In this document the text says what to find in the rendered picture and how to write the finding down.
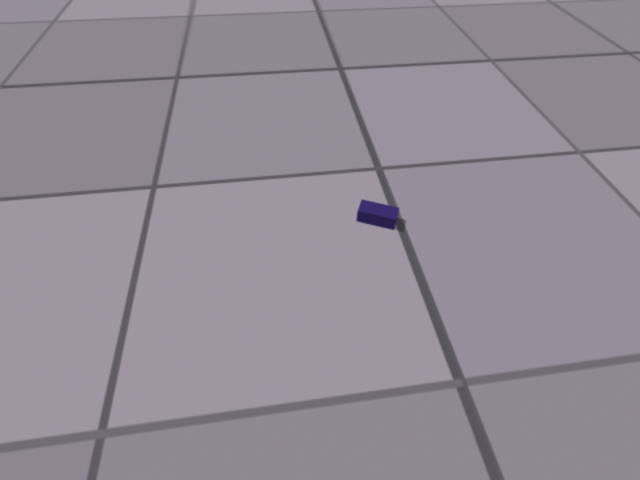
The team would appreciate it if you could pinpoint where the carton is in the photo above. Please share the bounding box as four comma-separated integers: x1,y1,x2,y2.
357,200,399,230

